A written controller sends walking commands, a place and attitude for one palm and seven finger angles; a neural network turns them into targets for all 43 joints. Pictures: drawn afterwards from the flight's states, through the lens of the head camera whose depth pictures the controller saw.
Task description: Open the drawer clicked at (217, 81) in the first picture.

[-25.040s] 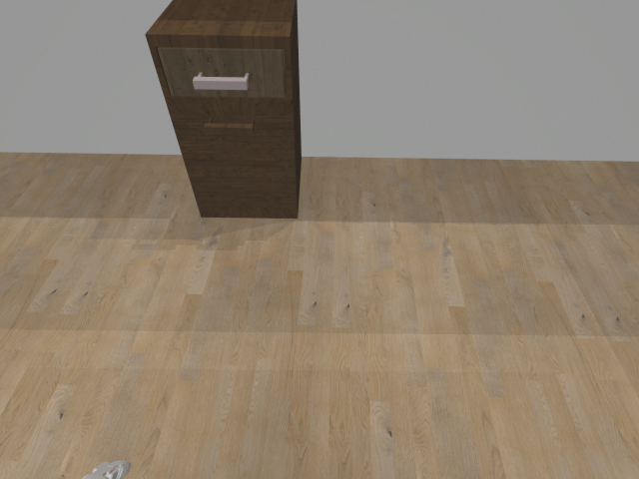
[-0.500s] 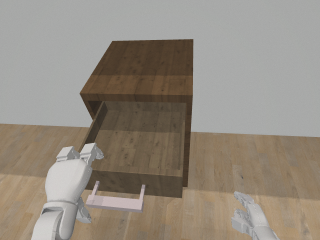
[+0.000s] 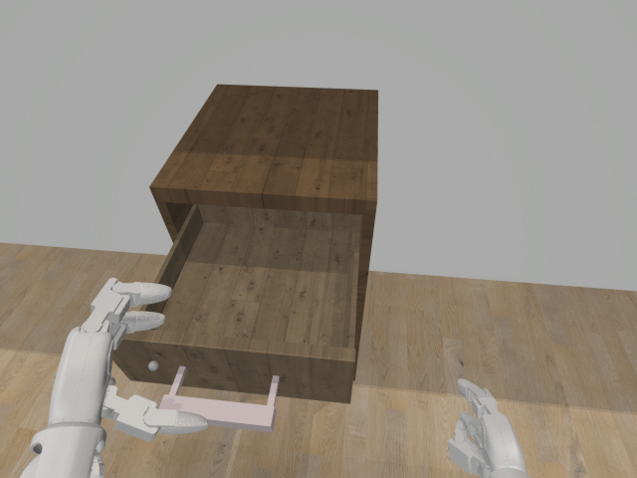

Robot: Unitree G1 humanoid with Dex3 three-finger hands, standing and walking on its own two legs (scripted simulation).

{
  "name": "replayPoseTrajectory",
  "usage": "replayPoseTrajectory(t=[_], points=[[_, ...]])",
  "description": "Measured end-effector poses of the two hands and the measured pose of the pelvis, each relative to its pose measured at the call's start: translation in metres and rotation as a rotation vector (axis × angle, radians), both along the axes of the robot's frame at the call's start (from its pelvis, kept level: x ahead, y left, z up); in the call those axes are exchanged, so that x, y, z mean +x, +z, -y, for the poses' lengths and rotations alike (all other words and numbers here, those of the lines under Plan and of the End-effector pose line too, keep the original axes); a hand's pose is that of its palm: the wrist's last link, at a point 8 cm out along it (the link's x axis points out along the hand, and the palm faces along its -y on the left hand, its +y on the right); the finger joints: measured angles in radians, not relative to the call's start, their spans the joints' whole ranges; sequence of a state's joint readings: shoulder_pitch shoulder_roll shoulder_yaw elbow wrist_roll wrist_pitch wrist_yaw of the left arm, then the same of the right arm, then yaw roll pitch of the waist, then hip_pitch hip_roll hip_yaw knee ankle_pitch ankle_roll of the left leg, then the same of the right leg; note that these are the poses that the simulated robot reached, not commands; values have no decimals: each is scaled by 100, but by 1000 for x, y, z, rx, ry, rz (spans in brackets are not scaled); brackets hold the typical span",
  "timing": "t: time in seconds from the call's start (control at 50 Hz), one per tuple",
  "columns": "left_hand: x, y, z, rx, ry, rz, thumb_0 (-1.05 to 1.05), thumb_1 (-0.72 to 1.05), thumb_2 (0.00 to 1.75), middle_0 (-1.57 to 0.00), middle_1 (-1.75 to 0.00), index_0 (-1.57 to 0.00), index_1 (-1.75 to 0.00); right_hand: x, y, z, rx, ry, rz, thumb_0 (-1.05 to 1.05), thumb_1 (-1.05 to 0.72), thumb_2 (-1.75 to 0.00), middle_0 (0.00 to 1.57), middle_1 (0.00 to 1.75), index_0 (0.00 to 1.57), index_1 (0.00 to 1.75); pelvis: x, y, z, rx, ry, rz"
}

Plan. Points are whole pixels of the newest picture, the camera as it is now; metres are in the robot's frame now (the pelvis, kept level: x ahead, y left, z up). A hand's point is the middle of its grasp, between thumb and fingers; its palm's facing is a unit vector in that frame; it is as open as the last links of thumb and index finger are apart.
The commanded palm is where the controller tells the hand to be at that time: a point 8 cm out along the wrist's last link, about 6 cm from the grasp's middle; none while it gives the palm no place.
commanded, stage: draw the hand back to the body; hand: left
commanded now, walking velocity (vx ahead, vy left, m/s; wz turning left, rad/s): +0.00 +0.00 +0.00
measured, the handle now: (222, 395) +0.25 +0.19 -0.11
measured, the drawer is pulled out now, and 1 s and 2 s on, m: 0.30 0.30 0.30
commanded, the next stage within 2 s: step back with the hand held close in 0.80 s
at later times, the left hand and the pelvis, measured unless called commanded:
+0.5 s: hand (95, 345) +0.19 +0.23 +0.16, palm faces +0.39 -0.81 -0.43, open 9.5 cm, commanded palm +0.14 +0.28 +0.18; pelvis +0.01 +0.00 +0.00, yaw +1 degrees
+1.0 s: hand (79, 345) +0.18 +0.24 +0.17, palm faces +0.41 -0.79 -0.45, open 7.4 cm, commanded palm +0.12 +0.28 +0.18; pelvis +0.00 +0.00 +0.00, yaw +2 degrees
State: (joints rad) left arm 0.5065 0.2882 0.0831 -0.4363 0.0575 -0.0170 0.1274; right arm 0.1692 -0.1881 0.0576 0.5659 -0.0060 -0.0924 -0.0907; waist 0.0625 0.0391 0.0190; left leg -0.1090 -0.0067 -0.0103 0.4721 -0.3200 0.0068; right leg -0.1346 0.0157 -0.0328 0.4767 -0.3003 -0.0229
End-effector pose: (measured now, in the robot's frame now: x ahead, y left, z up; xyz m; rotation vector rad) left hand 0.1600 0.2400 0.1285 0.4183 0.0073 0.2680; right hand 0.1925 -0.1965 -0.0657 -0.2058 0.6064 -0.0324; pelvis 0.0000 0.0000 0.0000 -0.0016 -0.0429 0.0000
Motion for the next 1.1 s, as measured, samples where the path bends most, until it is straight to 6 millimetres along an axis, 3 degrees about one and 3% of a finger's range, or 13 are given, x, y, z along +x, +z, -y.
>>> replayPoseTrajectory(t=[0.16,0.32,0.54,0.7,0.92,1.02,1.1], points=[[0,30,-16,5,41,117,-1,-16,44,-29,-98,-29,-98,-7,-6,9,-5,-7,-23,1,-90,-90,21,30,20,30,6,2,2,-3,9,0],[-4,30,-19,27,46,81,-1,11,56,-27,-81,-26,-81,-5,-9,20,-5,-39,-38,1,-90,-90,21,30,20,30,8,3,3,-3,6,-19],[-15,49,-34,90,107,139,0,49,72,-24,-56,-24,-56,9,-4,19,13,-46,1,1,-90,-90,21,30,20,30,8,3,5,-4,11,-14],[-20,42,-32,57,117,122,1,75,83,-22,-40,-22,-39,10,-3,14,19,-26,10,1,-90,-90,21,30,20,30,4,3,5,-2,16,-11],[-23,45,-33,68,117,128,1,87,89,-22,-31,-21,-31,2,-7,14,19,-28,-8,1,-90,-90,21,30,20,30,2,3,5,-3,16,-7],[-19,57,-39,132,97,175,1,88,89,-22,-31,-21,-30,-6,-9,18,3,-34,-49,1,-90,-90,21,30,20,30,-4,2,4,-13,33,-39],[-17,51,-39,138,56,143,1,89,89,-21,-30,-21,-30,-17,-11,26,-19,-68,-94,1,-90,-90,21,30,20,30,-10,2,0,-14,30,-69]])
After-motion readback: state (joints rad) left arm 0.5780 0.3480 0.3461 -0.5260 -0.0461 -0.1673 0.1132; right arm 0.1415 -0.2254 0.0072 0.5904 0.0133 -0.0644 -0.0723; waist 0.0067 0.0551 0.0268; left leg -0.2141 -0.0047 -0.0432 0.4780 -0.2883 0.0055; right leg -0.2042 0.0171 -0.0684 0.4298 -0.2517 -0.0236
